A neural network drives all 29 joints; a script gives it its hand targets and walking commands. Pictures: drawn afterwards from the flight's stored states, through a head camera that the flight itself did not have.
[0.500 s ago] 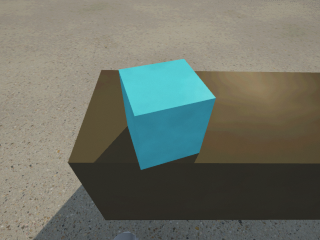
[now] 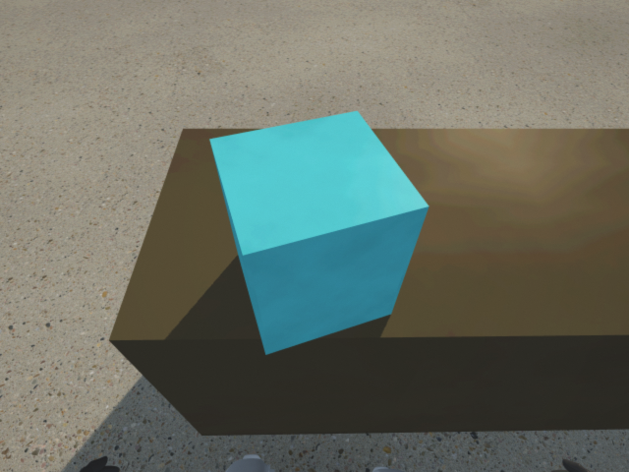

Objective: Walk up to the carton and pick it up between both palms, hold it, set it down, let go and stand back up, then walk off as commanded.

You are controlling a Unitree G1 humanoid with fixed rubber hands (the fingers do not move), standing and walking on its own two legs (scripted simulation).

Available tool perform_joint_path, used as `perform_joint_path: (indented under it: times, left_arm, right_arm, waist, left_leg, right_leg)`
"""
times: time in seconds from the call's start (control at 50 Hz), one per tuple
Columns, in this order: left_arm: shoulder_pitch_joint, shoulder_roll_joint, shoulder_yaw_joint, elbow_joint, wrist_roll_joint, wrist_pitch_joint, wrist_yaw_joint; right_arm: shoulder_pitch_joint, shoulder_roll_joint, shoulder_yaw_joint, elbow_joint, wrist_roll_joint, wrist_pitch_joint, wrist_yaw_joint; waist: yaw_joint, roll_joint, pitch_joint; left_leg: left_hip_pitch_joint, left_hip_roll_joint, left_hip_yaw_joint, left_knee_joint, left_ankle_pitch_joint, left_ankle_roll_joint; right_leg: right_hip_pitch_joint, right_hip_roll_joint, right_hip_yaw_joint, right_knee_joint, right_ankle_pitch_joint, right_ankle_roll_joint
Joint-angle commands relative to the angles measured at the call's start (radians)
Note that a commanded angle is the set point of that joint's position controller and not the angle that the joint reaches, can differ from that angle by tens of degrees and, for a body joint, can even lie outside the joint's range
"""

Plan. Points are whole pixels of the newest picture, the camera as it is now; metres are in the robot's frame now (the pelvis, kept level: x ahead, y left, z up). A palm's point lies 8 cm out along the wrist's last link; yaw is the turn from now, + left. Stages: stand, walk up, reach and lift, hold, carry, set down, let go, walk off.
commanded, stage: walk up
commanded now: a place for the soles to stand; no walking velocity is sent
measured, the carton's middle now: (310, 236) +0.44 +0.03 +0.04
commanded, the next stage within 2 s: reach and lift in 1.02 s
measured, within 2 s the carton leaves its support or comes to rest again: neither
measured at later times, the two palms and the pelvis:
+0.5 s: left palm out of the picture +0.13 +0.31 -0.07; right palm out of the picture +0.13 -0.33 -0.08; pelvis +0.00 +0.00 +0.00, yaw -1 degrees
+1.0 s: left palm out of the picture +0.12 +0.31 -0.07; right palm out of the picture +0.12 -0.33 -0.08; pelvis -0.01 +0.00 +0.00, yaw -1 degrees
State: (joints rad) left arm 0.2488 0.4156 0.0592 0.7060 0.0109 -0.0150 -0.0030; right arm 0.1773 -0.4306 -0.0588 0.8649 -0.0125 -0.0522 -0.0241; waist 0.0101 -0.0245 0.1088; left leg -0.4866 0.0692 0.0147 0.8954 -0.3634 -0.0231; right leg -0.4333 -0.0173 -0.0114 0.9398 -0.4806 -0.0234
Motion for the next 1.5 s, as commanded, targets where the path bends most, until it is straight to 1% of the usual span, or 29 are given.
perform_joint_path:
  times: [0.0,0.02,0.04,0.06,0.1,0.12,0.16,0.18,0.2,0.24,0.32,0.38,0.42,0.46,0.5,0.54,0.62,0.74,0.8,0.9,0.94,1.0,1.02,1.04,1.08,1.18,1.22,1.36,1.48]
  left_arm:
    - [-0.021,0.206,0.044,0.035,-0.005,-0.025,0.015]
    - [-0.016,0.208,0.049,0.05,-0.001,-0.026,0.02]
    - [0.003,0.23,0.052,0.069,0.002,-0.034,0.025]
    - [-0.003,0.254,0.056,0.074,0.006,-0.045,0.025]
    - [-0.063,0.274,0.058,0.039,0.009,-0.046,0.022]
    - [-0.08,0.267,0.054,0.038,0.006,-0.047,0.021]
    - [-0.124,0.215,0.046,0.013,0.003,-0.039,0.022]
    - [-0.094,0.223,0.046,0.034,-0.001,-0.035,0.025]
    - [-0.077,0.215,0.044,0.038,0.001,-0.033,0.02]
    - [-0.071,0.222,0.045,0.058,0.004,-0.03,0.023]
    - [-0.104,0.255,0.057,0.046,0.019,-0.035,0.016]
    - [-0.16,0.224,0.042,0.023,0.008,-0.031,0.008]
    - [-0.151,0.194,0.032,0.026,0.01,-0.024,0.007]
    - [-0.103,0.205,0.037,0.048,0.021,-0.027,0.008]
    - [-0.062,0.219,0.042,0.062,0.014,-0.032,0.008]
    - [-0.109,0.268,0.058,0.052,0.017,-0.032,0.008]
    - [-0.155,0.208,0.034,0.018,0.018,-0.025,0.007]
    - [-0.138,0.22,0.039,0.047,0.01,-0.022,0.007]
    - [-0.136,0.229,0.051,0.029,0.009,-0.021,0.009]
    - [-0.105,0.226,0.045,0.041,0.018,-0.025,0.006]
    - [-0.141,0.237,0.042,0.032,0.022,-0.029,0.004]
    - [-0.136,0.235,0.041,0.042,0.017,-0.025,0.007]
    - [-0.42,0.139,0.02,-0.164,0.05,0.216,0.039]
    - [-0.372,0.12,0.033,-0.211,0.059,0.273,0.046]
    - [-0.361,0.125,0.041,-0.335,0.074,0.317,0.039]
    - [-0.263,0.075,0.038,-0.429,0.066,0.319,0.074]
    - [-0.268,0.087,0.039,-0.431,0.042,0.307,0.074]
    - [-0.21,0.035,0.058,-0.453,0.026,0.27,0.092]
    - [-0.153,-0.004,0.061,-0.465,0.024,0.228,0.099]
  right_arm:
    - [0.02,-0.289,-0.056,-0.035,0.004,-0.04,-0.011]
    - [-0.037,-0.266,-0.046,-0.045,0.009,-0.032,-0.014]
    - [-0.087,-0.223,-0.032,-0.055,0.016,-0.023,-0.012]
    - [-0.074,-0.181,-0.021,-0.051,0.02,-0.008,-0.009]
    - [-0.073,-0.203,-0.035,-0.038,0.016,0.001,-0.013]
    - [-0.055,-0.198,-0.035,-0.028,0.013,-0.009,-0.011]
    - [-0.023,-0.214,-0.044,-0.03,-0.002,-0.029,-0.004]
    - [-0.034,-0.233,-0.045,-0.025,0.003,-0.029,-0.006]
    - [-0.042,-0.238,-0.04,-0.032,0.009,-0.026,-0.009]
    - [-0.13,-0.213,-0.03,-0.045,0.013,-0.016,-0.008]
    - [-0.11,-0.194,-0.028,-0.032,0.014,-0.004,-0.007]
    - [-0.061,-0.22,-0.029,-0.005,0.001,-0.013,-0.002]
    - [-0.068,-0.235,-0.039,-0.023,-0.015,-0.017,-0.002]
    - [-0.134,-0.234,-0.033,-0.032,-0.004,-0.011,-0.004]
    - [-0.145,-0.21,-0.029,-0.046,0.001,-0.012,-0.005]
    - [-0.13,-0.211,-0.028,-0.029,0.006,-0.009,-0.006]
    - [-0.072,-0.222,-0.043,-0.032,-0.004,-0.016,-0.005]
    - [-0.108,-0.223,-0.034,-0.021,0.004,-0.007,-0.004]
    - [-0.081,-0.22,-0.031,-0.028,-0.006,-0.012,0.0]
    - [-0.121,-0.208,-0.026,-0.033,0.006,-0.002,0.001]
    - [-0.105,-0.205,-0.039,-0.027,-0.001,0.0,-0.003]
    - [-0.105,-0.213,-0.038,-0.04,0.001,-0.005,0.003]
    - [-0.272,-0.084,-0.164,0.174,-0.13,-0.237,0.051]
    - [-0.22,-0.105,-0.163,0.167,-0.114,-0.272,0.066]
    - [-0.159,-0.141,-0.167,0.147,-0.088,-0.286,0.068]
    - [-0.095,-0.165,-0.186,0.068,-0.045,-0.295,0.102]
    - [-0.11,-0.176,-0.191,-0.015,-0.03,-0.29,0.107]
    - [-0.089,-0.138,-0.129,-0.121,0.0,-0.273,0.123]
    - [-0.038,-0.108,-0.082,-0.195,0.042,-0.249,0.138]
  waist:
    - [-0.007,0.105,-0.24]
    - [0.017,0.083,-0.213]
    - [0.027,0.015,-0.179]
    - [0.018,-0.129,-0.165]
    - [-0.001,-0.116,-0.143]
    - [-0.022,-0.05,-0.174]
    - [-0.037,0.052,-0.242]
    - [-0.021,0.021,-0.247]
    - [-0.019,0.025,-0.278]
    - [0.01,0.008,-0.185]
    - [-0.013,-0.078,-0.183]
    - [-0.052,-0.016,-0.206]
    - [-0.032,0.098,-0.205]
    - [0.001,0.042,-0.157]
    - [0.018,-0.037,-0.201]
    - [-0.009,-0.026,-0.138]
    - [-0.041,0.028,-0.169]
    - [-0.024,-0.021,-0.165]
    - [-0.02,0.047,-0.212]
    - [-0.012,0.026,-0.169]
    - [-0.016,-0.053,-0.142]
    - [-0.017,-0.011,-0.155]
    - [-0.076,0.052,-0.129]
    - [-0.083,-0.039,-0.075]
    - [-0.075,-0.072,-0.115]
    - [-0.056,0.054,-0.259]
    - [-0.059,-0.042,-0.212]
    - [0.001,-0.075,-0.187]
    - [0.01,-0.126,-0.176]
  left_leg:
    - [0.221,0.173,-0.279,-0.213,0.262,0.191]
    - [0.153,0.162,-0.264,-0.173,0.272,0.197]
    - [0.071,0.1,-0.133,-0.095,0.279,0.14]
    - [-0.028,0.026,-0.037,0.017,0.243,0.086]
    - [-0.012,-0.017,0.001,-0.002,-0.073,0.068]
    - [0.098,0.007,-0.012,-0.086,0.069,0.068]
    - [0.248,0.051,-0.094,-0.161,0.316,0.102]
    - [0.23,0.087,-0.149,-0.153,0.329,0.137]
    - [0.225,0.132,-0.203,-0.184,0.29,0.16]
    - [0.138,0.086,-0.12,-0.131,0.288,0.137]
    - [0.099,0.014,-0.007,-0.072,0.086,0.075]
    - [0.222,0.023,-0.063,-0.167,0.116,0.096]
    - [0.215,0.097,-0.174,-0.266,0.019,0.135]
    - [0.1,0.101,-0.158,-0.245,0.008,0.135]
    - [0.081,0.058,-0.085,-0.157,0.047,0.101]
    - [0.089,-0.002,-0.005,-0.08,0.114,0.078]
    - [0.208,0.053,-0.093,-0.188,0.163,0.108]
    - [0.201,0.032,-0.061,-0.157,0.121,0.095]
    - [0.202,0.069,-0.105,-0.208,0.142,0.117]
    - [0.123,0.04,-0.065,-0.17,0.046,0.094]
    - [0.128,0.01,-0.021,-0.123,0.031,0.079]
    - [0.182,0.024,-0.043,-0.145,0.089,0.094]
    - [0.152,-0.048,0.016,-0.186,-0.032,-0.007]
    - [0.264,-0.058,-0.012,-0.12,-0.04,0.018]
    - [0.471,-0.059,-0.03,-0.053,0.022,0.014]
    - [0.405,-0.032,-0.009,-0.23,0.149,0.001]
    - [0.412,-0.057,-0.005,-0.237,0.111,0.025]
    - [0.477,-0.091,0.017,-0.28,0.135,0.029]
    - [0.672,-0.116,0.002,-0.261,0.147,0.032]
  right_leg:
    - [-0.009,-0.053,0.078,-0.122,0.245,-0.009]
    - [0.035,-0.044,0.092,-0.178,0.268,-0.023]
    - [0.089,-0.091,0.179,-0.287,0.308,-0.03]
    - [0.156,-0.152,0.299,-0.35,0.392,-0.07]
    - [0.107,-0.241,0.401,-0.379,0.429,-0.151]
    - [0.066,-0.23,0.352,-0.336,0.394,-0.17]
    - [0.0,-0.132,0.195,-0.221,0.401,-0.074]
    - [-0.001,-0.084,0.159,-0.198,0.388,-0.032]
    - [0.032,-0.073,0.128,-0.193,0.312,-0.032]
    - [0.061,-0.081,0.15,-0.269,0.316,-0.043]
    - [0.057,-0.154,0.284,-0.351,0.272,-0.099]
    - [-0.058,-0.143,0.247,-0.353,0.149,-0.088]
    - [-0.069,-0.076,0.144,-0.274,0.05,-0.045]
    - [0.013,-0.06,0.123,-0.287,0.092,-0.054]
    - [0.08,-0.107,0.235,-0.367,0.116,-0.084]
    - [0.004,-0.16,0.314,-0.373,0.17,-0.122]
    - [-0.077,-0.1,0.201,-0.303,0.169,-0.074]
    - [-0.061,-0.113,0.208,-0.336,0.149,-0.074]
    - [-0.029,-0.092,0.181,-0.289,0.158,-0.059]
    - [-0.006,-0.099,0.245,-0.355,0.109,-0.085]
    - [-0.053,-0.143,0.302,-0.395,0.06,-0.114]
    - [-0.072,-0.124,0.25,-0.372,0.098,-0.076]
    - [-0.179,0.021,-0.051,-0.237,0.016,-0.025]
    - [-0.284,-0.008,-0.031,-0.264,-0.048,-0.06]
    - [-0.38,-0.042,-0.031,-0.34,-0.067,-0.091]
    - [-0.039,0.017,-0.085,-0.315,0.242,-0.047]
    - [-0.062,0.019,-0.057,-0.375,0.22,-0.045]
    - [-0.092,-0.003,-0.015,-0.477,0.218,-0.051]
    - [-0.283,-0.064,0.014,-0.6,0.056,-0.099]
